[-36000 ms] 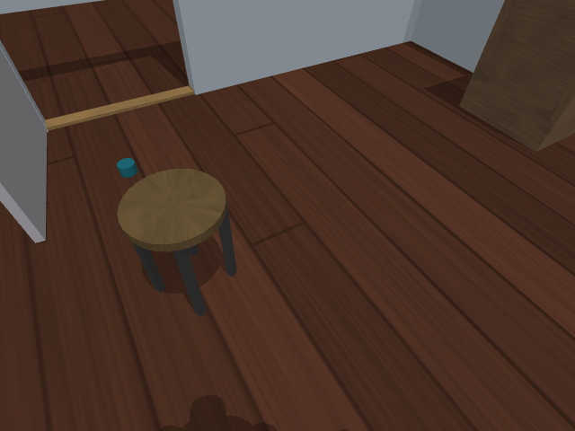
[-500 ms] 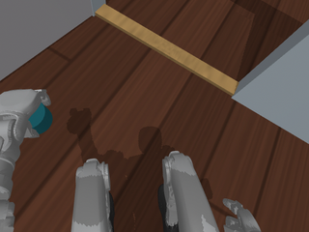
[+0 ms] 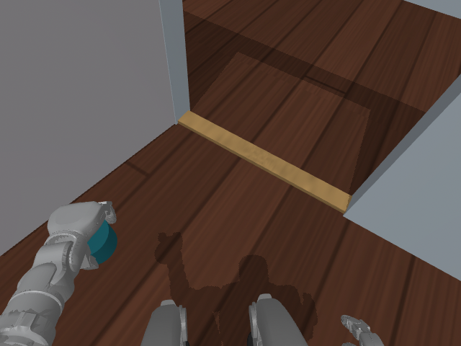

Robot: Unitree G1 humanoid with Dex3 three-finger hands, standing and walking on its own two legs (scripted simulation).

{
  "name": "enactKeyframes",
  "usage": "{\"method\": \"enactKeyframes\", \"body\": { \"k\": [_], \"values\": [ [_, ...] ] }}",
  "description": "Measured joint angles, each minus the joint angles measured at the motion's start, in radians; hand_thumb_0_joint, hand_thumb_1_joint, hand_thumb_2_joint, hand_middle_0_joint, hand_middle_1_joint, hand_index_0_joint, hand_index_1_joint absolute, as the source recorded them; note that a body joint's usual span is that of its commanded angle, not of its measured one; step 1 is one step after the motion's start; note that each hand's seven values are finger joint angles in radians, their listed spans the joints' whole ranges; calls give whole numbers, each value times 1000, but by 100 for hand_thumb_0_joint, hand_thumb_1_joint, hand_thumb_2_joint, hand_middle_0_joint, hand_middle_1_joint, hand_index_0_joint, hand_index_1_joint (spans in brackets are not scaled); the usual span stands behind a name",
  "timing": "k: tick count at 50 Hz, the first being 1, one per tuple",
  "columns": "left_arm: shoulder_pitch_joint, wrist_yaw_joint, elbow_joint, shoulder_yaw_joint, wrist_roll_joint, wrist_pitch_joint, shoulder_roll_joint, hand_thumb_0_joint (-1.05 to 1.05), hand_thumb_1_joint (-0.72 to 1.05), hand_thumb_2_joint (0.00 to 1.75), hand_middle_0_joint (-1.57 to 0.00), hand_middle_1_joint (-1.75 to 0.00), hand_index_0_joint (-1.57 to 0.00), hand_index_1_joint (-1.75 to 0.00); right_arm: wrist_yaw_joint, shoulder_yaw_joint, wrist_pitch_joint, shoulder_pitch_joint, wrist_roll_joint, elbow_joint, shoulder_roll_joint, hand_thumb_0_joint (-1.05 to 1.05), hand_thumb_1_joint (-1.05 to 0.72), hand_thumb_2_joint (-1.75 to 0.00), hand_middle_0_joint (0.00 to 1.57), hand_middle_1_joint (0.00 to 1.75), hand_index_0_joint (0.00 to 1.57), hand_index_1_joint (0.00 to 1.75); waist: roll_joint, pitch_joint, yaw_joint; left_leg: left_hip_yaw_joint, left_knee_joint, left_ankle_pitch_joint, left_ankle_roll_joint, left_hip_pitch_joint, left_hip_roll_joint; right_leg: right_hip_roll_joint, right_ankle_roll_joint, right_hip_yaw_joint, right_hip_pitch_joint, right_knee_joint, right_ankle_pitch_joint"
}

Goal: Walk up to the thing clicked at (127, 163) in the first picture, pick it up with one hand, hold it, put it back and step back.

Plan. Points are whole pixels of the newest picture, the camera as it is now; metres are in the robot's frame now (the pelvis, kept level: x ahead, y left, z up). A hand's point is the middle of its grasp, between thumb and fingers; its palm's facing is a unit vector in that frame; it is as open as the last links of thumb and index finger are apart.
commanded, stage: lift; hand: left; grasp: from above
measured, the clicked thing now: (90, 239) +0.36 +0.25 -0.11
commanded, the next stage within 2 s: hold in 0.48 s
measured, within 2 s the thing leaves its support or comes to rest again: neither
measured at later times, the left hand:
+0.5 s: hand (85, 215) +0.36 +0.22 +0.01, palm faces -0.45 -0.09 -0.89, open 10.5 cm
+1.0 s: hand (78, 190) +0.38 +0.22 +0.06, palm faces -0.46 -0.06 -0.89, open 10.5 cm
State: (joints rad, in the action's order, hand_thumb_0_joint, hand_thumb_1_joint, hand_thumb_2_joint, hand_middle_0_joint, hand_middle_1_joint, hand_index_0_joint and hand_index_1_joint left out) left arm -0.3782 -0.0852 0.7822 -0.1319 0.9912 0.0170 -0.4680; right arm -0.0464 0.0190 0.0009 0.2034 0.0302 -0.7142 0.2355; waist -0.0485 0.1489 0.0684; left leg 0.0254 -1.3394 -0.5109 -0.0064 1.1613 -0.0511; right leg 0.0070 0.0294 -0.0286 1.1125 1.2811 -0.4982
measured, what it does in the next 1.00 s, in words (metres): rises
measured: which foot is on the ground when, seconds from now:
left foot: down 0.00-1.00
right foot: down 0.00-1.00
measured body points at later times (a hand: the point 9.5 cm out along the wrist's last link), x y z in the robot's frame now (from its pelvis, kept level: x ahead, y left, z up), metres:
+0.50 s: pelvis +0.04 +0.00 +0.09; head +0.09 -0.01 +0.53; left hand +0.38 +0.22 +0.06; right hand +0.12 -0.27 -0.04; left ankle +0.07 +0.11 -0.61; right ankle +0.06 -0.14 -0.61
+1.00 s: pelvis +0.07 +0.00 +0.11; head +0.09 -0.01 +0.56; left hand +0.40 +0.22 +0.11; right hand +0.17 -0.27 -0.01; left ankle +0.07 +0.11 -0.61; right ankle +0.06 -0.14 -0.61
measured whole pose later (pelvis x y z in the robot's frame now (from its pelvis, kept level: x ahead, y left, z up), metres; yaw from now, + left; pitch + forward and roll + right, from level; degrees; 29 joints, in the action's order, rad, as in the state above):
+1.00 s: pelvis +0.07 +0.00 +0.11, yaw -1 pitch +6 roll +0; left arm -0.33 -0.06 0.81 -0.21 1.00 -0.02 -0.38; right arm -0.04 0.06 0.04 0.24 0.04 -0.72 0.25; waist -0.04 0.06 0.02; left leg -0.05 -0.65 -0.33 0.00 0.42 -0.03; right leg 0.02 0.03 0.02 0.41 0.63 -0.32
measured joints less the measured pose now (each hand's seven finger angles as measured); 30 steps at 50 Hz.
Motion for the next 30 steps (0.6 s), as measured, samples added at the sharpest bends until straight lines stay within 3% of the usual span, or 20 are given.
{"method": "enactKeyframes", "body": {
  "k": [7,17,30],
  "values": [
    [4,-47,74,-23,11,-9,46,0,-9,61,-48,-74,-63,-70,-6,8,-13,27,-2,-18,6,1,-90,-90,20,30,21,30,4,-13,-2,-15,161,43,3,-173,1,0,-3,8,-165,-153,42],
    [6,-73,99,-37,8,-27,80,0,-10,61,-49,-74,-63,-70,-2,19,-4,50,-3,-25,10,1,-90,-90,20,30,21,30,12,-51,-8,-34,348,98,6,-361,5,3,-5,21,-343,-329,95],
    [28,-58,88,-57,-5,-46,99,0,-10,61,-49,-74,-63,-70,3,30,13,55,3,-27,12,1,-90,-89,20,30,21,30,13,-74,-18,-53,533,148,5,-551,12,8,-2,33,-524,-507,145]
  ]
}}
